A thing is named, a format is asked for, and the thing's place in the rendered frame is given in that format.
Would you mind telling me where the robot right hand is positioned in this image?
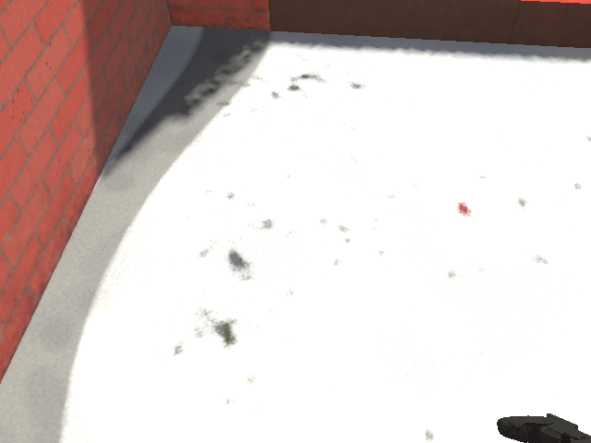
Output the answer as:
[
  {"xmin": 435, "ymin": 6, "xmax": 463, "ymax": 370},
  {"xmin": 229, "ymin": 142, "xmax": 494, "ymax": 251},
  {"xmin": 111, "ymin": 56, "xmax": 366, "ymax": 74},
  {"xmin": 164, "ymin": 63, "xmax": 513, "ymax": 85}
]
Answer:
[{"xmin": 497, "ymin": 413, "xmax": 591, "ymax": 443}]

